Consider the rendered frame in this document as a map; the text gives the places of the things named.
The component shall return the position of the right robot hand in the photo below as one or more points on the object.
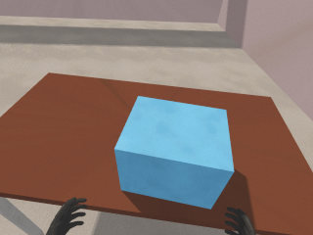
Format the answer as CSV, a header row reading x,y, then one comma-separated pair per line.
x,y
245,226

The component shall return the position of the carton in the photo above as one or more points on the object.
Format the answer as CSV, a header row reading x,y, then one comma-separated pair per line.
x,y
175,151

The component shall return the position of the table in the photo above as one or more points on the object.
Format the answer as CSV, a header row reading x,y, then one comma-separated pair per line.
x,y
57,143

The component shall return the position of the left robot hand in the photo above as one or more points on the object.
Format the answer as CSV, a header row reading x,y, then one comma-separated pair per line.
x,y
61,224

